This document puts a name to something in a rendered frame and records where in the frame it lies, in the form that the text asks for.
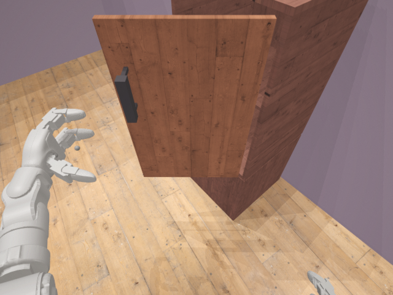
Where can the robot left hand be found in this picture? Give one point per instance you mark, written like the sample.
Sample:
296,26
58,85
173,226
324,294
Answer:
40,146

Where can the robot right hand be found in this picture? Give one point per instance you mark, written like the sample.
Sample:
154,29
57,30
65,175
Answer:
323,286

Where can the handle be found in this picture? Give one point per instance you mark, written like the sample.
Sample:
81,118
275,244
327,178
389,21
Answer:
126,98

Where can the robot left forearm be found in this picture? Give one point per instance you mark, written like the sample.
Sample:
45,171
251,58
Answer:
25,224

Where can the cupboard door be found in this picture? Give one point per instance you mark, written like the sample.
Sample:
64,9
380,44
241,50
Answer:
196,79

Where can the left robot upper arm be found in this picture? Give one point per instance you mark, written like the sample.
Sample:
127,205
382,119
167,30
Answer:
40,283

